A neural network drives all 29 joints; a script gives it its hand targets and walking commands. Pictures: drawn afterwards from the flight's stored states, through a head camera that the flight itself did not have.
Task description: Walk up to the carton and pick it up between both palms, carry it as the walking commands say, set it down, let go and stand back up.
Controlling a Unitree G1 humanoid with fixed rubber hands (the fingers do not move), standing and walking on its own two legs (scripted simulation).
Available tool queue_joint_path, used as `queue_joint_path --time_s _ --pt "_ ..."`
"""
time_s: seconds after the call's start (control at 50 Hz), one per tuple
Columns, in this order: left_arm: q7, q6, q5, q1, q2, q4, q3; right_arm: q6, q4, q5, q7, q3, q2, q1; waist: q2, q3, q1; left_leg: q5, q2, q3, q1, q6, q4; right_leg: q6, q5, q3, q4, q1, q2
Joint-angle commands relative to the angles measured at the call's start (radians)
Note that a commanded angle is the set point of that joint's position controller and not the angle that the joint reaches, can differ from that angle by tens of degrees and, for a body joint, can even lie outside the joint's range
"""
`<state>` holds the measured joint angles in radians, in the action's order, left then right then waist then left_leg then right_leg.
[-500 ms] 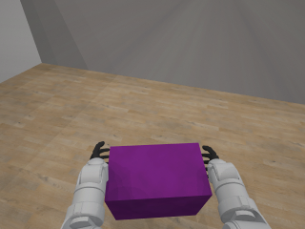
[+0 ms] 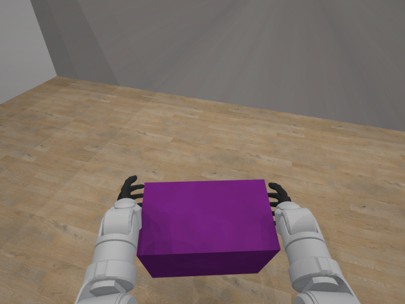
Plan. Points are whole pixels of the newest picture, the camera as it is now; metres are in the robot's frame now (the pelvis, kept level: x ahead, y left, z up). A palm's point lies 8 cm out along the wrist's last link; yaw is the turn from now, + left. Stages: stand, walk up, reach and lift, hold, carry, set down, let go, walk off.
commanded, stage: carry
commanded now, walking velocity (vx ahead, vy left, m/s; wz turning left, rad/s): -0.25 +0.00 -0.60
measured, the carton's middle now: (205, 231) +0.31 +0.01 -0.03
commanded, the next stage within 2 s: none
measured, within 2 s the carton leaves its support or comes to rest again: neither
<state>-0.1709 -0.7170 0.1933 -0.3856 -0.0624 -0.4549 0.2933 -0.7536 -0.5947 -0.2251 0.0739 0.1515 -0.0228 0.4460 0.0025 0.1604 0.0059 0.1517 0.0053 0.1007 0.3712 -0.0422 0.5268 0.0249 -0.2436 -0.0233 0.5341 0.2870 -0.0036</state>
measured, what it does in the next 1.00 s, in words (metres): walks backwards: left foot, then right foot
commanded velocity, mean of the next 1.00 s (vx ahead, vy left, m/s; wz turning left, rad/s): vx -0.25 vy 0.00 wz -0.60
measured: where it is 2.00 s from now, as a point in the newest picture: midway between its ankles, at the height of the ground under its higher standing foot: outside the picture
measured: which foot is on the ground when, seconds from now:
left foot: down 0.00-0.38, up 0.40-0.58, down 0.60-0.86, up 0.88-1.00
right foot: down 0.00-0.62, up 0.64-0.84, down 0.86-1.00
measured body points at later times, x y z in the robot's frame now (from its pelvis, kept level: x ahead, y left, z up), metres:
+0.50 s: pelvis -0.06 +0.00 -0.02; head -0.11 +0.00 +0.42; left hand +0.22 +0.16 +0.08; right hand +0.19 -0.18 +0.06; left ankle +0.02 +0.14 -0.70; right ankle -0.01 -0.12 -0.73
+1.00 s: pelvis -0.19 +0.02 -0.04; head -0.23 +0.02 +0.41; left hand +0.11 +0.13 +0.06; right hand +0.02 -0.21 +0.05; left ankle -0.10 +0.14 -0.70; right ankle -0.13 -0.10 -0.73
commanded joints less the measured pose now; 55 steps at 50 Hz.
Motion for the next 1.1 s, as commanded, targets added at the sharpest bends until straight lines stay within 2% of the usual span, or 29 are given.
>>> queue_joint_path --time_s 0.0,0.06,0.12,0.16,0.18,0.2,0.24,0.32,0.36,0.38,0.42,0.46,0.54,0.56,0.58,0.6,0.62,0.68,0.78,0.8,0.82,0.84,0.86,0.88,0.9,0.94,1.02,1.06,1.08 --pt "0.501 -0.061 -0.424 -0.897 -1.166 0.222 -0.665 0.030 0.541 0.373 -0.360 -0.451 -1.078 0.943 0.007 0.386 -0.017 -0.033 0.170 -0.025 -0.027 0.019 0.029 -0.008 0.073 -0.048 -0.024 -0.087 -0.105" --pt "0.464 -0.148 -0.452 -0.888 -1.181 0.324 -0.701 -0.053 0.636 0.411 -0.326 -0.487 -1.125 0.980 -0.174 0.321 -0.017 0.242 0.076 -0.143 0.022 -0.004 0.171 -0.058 0.004 -0.202 -0.116 0.024 -0.223" --pt "0.411 -0.260 -0.469 -0.788 -1.161 0.451 -0.730 -0.162 0.733 0.456 -0.291 -0.526 -1.161 0.852 -0.151 0.254 0.006 0.200 0.080 -0.155 -0.070 0.013 0.146 -0.065 -0.001 -0.177 -0.074 0.178 -0.193" --pt "0.367 -0.341 -0.495 -0.770 -1.162 0.558 -0.768 -0.243 0.803 0.487 -0.261 -0.541 -1.161 0.763 -0.030 0.272 0.024 0.123 0.153 -0.060 -0.177 0.054 -0.017 -0.041 0.010 -0.078 0.077 0.267 -0.104" --pt "0.347 -0.380 -0.499 -0.741 -1.166 0.592 -0.787 -0.280 0.829 0.492 -0.244 -0.543 -1.142 0.731 0.175 0.315 0.023 0.035 0.300 0.117 -0.226 0.107 -0.108 -0.012 -0.131 0.022 0.293 0.324 -0.002" --pt "0.329 -0.415 -0.500 -0.708 -1.165 0.608 -0.800 -0.313 0.853 0.494 -0.229 -0.546 -1.133 0.694 0.276 0.342 0.027 0.102 0.389 0.200 -0.149 0.176 -0.182 0.003 -0.291 0.077 0.524 0.292 0.066" --pt "0.319 -0.465 -0.537 -0.707 -1.167 0.668 -0.827 -0.363 0.916 0.480 -0.196 -0.546 -1.107 0.647 0.228 0.307 0.004 0.071 0.370 0.117 -0.033 0.184 -0.145 -0.007 -0.204 0.068 0.494 0.224 0.002" --pt "0.302 -0.540 -0.571 -0.598 -1.137 0.749 -0.807 -0.446 1.028 0.483 -0.139 -0.560 -1.043 0.559 0.121 0.280 -0.031 0.081 0.235 -0.074 0.027 0.088 0.093 -0.034 -0.062 -0.018 0.014 0.058 0.003" --pt "0.306 -0.564 -0.568 -0.549 -1.078 0.742 -0.780 -0.474 1.074 0.461 -0.115 -0.573 -1.015 0.536 -0.338 0.227 -0.015 0.451 0.012 -0.196 0.312 -0.007 0.437 -0.133 0.116 -0.613 -0.218 -0.023 -0.382" --pt "0.304 -0.569 -0.548 -0.523 -1.060 0.766 -0.779 -0.481 1.108 0.475 -0.119 -0.602 -1.022 0.569 -0.327 0.177 -0.020 0.481 -0.030 -0.096 0.286 0.004 0.552 -0.175 0.055 -0.667 -0.262 0.126 -0.386" --pt "0.304 -0.562 -0.555 -0.557 -1.062 0.861 -0.788 -0.481 1.181 0.518 -0.118 -0.648 -1.063 0.624 -0.182 0.123 -0.019 0.327 -0.003 -0.076 0.175 0.009 0.631 -0.146 -0.071 -0.507 -0.267 0.215 -0.292" --pt "0.291 -0.563 -0.554 -0.563 -1.046 0.900 -0.800 -0.489 1.184 0.542 -0.117 -0.674 -1.067 0.600 -0.214 0.149 -0.017 0.280 -0.006 -0.114 0.091 0.005 0.503 -0.128 0.130 -0.408 -0.202 0.194 -0.222" --pt "0.254 -0.565 -0.516 -0.410 -1.028 0.905 -0.796 -0.504 1.221 0.575 -0.120 -0.706 -1.033 0.514 -0.264 0.371 -0.029 0.236 -0.031 -0.158 -0.112 0.009 0.109 -0.143 0.603 -0.406 -0.042 0.024 -0.212" --pt "0.247 -0.565 -0.513 -0.381 -1.029 0.896 -0.798 -0.505 1.220 0.577 -0.123 -0.702 -1.023 0.490 -0.229 0.412 -0.024 0.199 -0.016 -0.167 -0.210 0.011 0.000 -0.118 0.579 -0.364 0.003 0.051 -0.173" --pt "0.243 -0.567 -0.512 -0.373 -1.035 0.896 -0.801 -0.504 1.217 0.570 -0.129 -0.690 -1.008 0.459 -0.120 0.476 -0.006 0.121 0.097 -0.065 -0.375 0.045 -0.061 -0.078 0.398 -0.302 0.105 0.173 -0.117" --pt "0.241 -0.570 -0.512 -0.374 -1.050 0.914 -0.822 -0.500 1.212 0.562 -0.133 -0.679 -1.003 0.424 0.193 0.467 0.002 -0.134 0.356 0.190 -0.463 0.148 -0.095 -0.020 -0.020 -0.118 0.299 0.404 0.014" --pt "0.246 -0.568 -0.522 -0.434 -1.076 0.951 -0.862 -0.488 1.221 0.553 -0.136 -0.671 -1.024 0.415 0.380 0.403 0.008 -0.256 0.518 0.268 -0.291 0.256 -0.112 -0.001 -0.403 0.018 0.597 0.449 0.038" --pt "0.263 -0.561 -0.552 -0.495 -1.081 0.962 -0.893 -0.483 1.210 0.528 -0.136 -0.674 -1.023 0.435 0.175 0.253 -0.013 0.018 0.413 0.027 -0.058 0.236 -0.128 -0.006 -0.210 0.012 0.800 0.362 -0.027" --pt "0.277 -0.587 -0.575 -0.442 -1.027 0.915 -0.893 -0.498 1.146 0.473 -0.112 -0.631 -0.955 0.351 0.211 0.289 -0.026 -0.039 0.331 -0.126 -0.011 0.152 0.090 -0.010 -0.194 0.056 0.298 0.110 -0.015" --pt "0.284 -0.588 -0.575 -0.432 -1.024 0.905 -0.886 -0.502 1.141 0.467 -0.107 -0.634 -0.945 0.347 0.110 0.263 -0.045 0.162 0.281 -0.181 0.085 0.111 0.191 -0.031 -0.140 -0.028 0.106 0.023 -0.031" --pt "0.291 -0.589 -0.579 -0.416 -1.015 0.886 -0.872 -0.505 1.146 0.460 -0.102 -0.641 -0.944 0.353 -0.133 0.160 -0.045 0.371 0.144 -0.262 0.245 0.042 0.321 -0.061 -0.068 -0.321 -0.112 0.011 -0.165" --pt "0.294 -0.587 -0.569 -0.384 -0.986 0.860 -0.841 -0.508 1.166 0.461 -0.100 -0.655 -0.947 0.386 -0.361 0.134 -0.019 0.508 0.025 -0.165 0.354 -0.013 0.541 -0.128 0.056 -0.767 -0.231 0.074 -0.360" --pt "0.296 -0.591 -0.549 -0.361 -0.981 0.838 -0.831 -0.511 1.169 0.463 -0.106 -0.668 -0.943 0.430 -0.331 0.082 -0.025 0.494 -0.030 -0.063 0.303 0.003 0.611 -0.146 -0.162 -0.806 -0.317 0.254 -0.346" --pt "0.304 -0.585 -0.531 -0.386 -0.972 0.849 -0.820 -0.506 1.180 0.476 -0.115 -0.686 -0.963 0.488 -0.250 0.032 -0.026 0.400 -0.035 -0.044 0.223 0.012 0.679 -0.128 -0.460 -0.763 -0.386 0.385 -0.300" --pt "0.310 -0.575 -0.527 -0.429 -0.984 0.874 -0.817 -0.499 1.199 0.498 -0.121 -0.709 -0.996 0.538 -0.226 0.022 -0.022 0.311 -0.023 -0.061 0.173 0.008 0.719 -0.110 -0.460 -0.663 -0.388 0.397 -0.256" --pt "0.303 -0.559 -0.529 -0.459 -1.016 0.908 -0.814 -0.493 1.209 0.533 -0.128 -0.731 -1.043 0.553 -0.238 0.080 -0.020 0.264 -0.009 -0.097 0.122 0.000 0.645 -0.085 -0.282 -0.510 -0.318 0.317 -0.191" --pt "0.279 -0.550 -0.500 -0.366 -1.018 0.903 -0.800 -0.494 1.234 0.583 -0.140 -0.755 -1.046 0.508 -0.271 0.276 -0.039 0.351 -0.057 -0.147 -0.043 0.013 0.277 -0.133 0.329 -0.525 -0.189 0.126 -0.202" --pt "0.266 -0.545 -0.491 -0.324 -1.023 0.905 -0.805 -0.494 1.230 0.593 -0.150 -0.756 -1.040 0.469 -0.286 0.369 -0.038 0.313 -0.057 -0.211 -0.258 0.020 0.030 -0.085 0.403 -0.469 -0.183 0.145 -0.168" --pt "0.263 -0.543 -0.494 -0.325 -1.033 0.911 -0.817 -0.489 1.232 0.590 -0.156 -0.748 -1.031 0.449 -0.204 0.429 -0.024 0.275 0.011 -0.157 -0.429 0.040 -0.075 -0.045 0.285 -0.406 -0.121 0.229 -0.114"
